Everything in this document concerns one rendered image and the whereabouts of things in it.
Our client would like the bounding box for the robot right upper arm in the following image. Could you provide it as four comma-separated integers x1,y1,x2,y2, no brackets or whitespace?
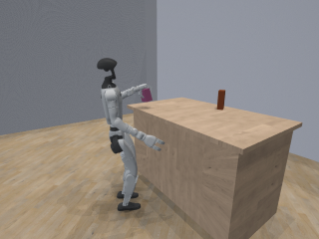
105,89,121,127

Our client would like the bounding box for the humanoid robot torso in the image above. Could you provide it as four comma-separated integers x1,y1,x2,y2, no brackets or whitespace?
101,85,125,143

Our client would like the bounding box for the robot left hand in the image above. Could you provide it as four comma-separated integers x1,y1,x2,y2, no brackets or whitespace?
138,84,153,99

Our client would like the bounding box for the robot right forearm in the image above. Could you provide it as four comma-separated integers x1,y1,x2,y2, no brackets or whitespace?
114,119,147,141

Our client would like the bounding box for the left robot foot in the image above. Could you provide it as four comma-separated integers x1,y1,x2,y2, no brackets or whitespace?
117,191,139,199

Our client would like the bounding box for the sponge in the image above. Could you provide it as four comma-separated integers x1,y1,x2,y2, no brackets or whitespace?
141,88,153,103

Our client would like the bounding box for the robot left forearm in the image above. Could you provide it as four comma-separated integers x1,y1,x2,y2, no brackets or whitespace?
121,86,140,99

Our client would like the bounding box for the table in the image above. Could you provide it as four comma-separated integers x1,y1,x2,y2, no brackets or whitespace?
127,97,303,239

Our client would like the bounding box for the robot right hand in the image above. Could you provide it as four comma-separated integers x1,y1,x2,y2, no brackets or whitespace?
143,134,165,151

